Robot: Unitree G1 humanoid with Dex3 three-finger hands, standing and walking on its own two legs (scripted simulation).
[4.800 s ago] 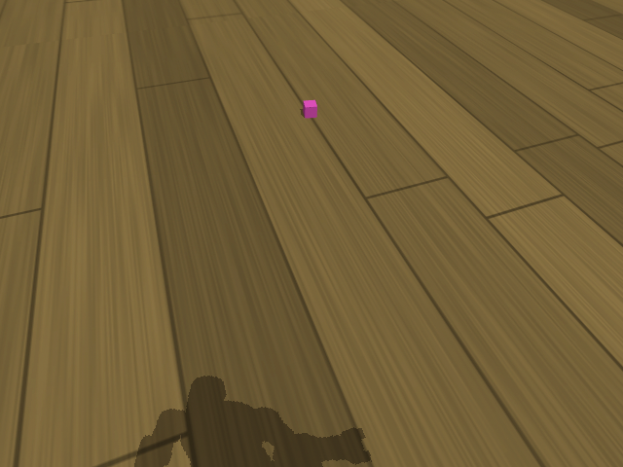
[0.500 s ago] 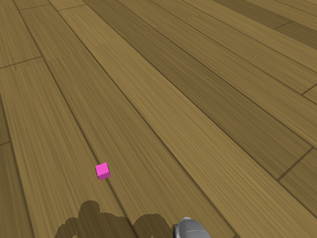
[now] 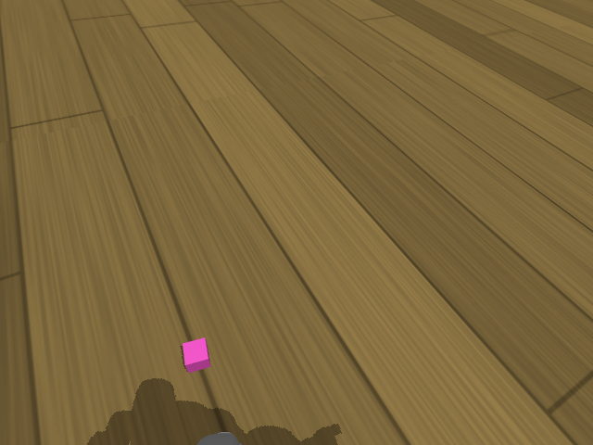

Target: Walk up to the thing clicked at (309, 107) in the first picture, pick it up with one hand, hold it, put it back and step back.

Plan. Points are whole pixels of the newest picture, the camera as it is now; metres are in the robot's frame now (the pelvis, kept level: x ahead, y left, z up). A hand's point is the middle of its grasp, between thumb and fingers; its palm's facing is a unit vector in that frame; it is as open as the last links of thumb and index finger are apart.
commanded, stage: walk up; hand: left
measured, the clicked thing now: (196, 355) +0.49 +0.27 -0.72
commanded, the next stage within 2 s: stand in 1.76 s
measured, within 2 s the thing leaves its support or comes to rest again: neither
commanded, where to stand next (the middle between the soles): +0.14 -0.02 m, yaw +0 degrees
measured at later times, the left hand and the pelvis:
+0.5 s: hand out of the picture +0.10 +0.26 -0.14, palm faces -0.06 -0.92 -0.38, open 7.4 cm; pelvis +0.04 -0.01 +0.00, yaw -3 degrees
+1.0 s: hand (135, 428) +0.17 +0.23 -0.13, palm faces -0.06 -0.95 -0.31, open 7.4 cm; pelvis +0.06 -0.01 +0.03, yaw -2 degrees
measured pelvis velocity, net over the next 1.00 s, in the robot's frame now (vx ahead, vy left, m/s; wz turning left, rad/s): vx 0.06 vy -0.01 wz -0.03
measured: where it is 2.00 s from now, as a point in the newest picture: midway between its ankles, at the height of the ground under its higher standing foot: outside the picture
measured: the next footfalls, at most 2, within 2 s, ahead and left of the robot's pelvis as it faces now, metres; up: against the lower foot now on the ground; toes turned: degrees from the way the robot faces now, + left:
right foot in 0.38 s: +0.13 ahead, -0.15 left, +0.00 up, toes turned -3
